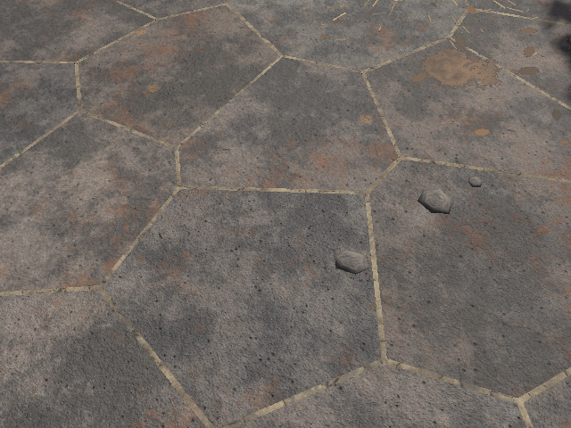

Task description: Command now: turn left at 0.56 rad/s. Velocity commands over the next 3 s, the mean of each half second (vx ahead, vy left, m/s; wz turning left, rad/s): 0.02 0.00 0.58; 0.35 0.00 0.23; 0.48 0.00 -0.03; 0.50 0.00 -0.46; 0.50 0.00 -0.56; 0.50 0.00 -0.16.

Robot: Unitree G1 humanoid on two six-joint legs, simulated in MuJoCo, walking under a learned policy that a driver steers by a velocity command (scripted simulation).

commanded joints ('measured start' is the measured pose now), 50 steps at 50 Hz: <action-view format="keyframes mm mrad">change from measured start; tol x32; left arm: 1 -15 151 28 -51 -2 -7 20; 50 196 156 20 -58 -20 -94 -50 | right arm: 1 -10 -55 -9 -81 6 -5 7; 50 0 -24 45 -201 -16 -136 65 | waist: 1 13 -173 -56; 14 -21 -157 -99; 16 4 302 -158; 50 49 -150 9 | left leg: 1 -123 52 20 -16 59 -35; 12 147 87 164 -455 87 42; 16 667 383 -322 -684 992 306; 26 431 239 -275 -921 -57 296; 39 291 228 -271 -846 -51 267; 44 -336 38 -32 -1 -138 113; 50 -279 143 59 -99 227 75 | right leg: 1 168 -260 160 -129 381 -187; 13 145 -323 7 -7 385 -125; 15 -42 -223 -104 263 161 11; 16 -375 -72 -145 594 -459 110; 18 -449 -37 94 817 -431 102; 40 25 -10 41 34 26 1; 43 381 -401 727 -202 -349 -237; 50 200 -222 319 -269 58 -164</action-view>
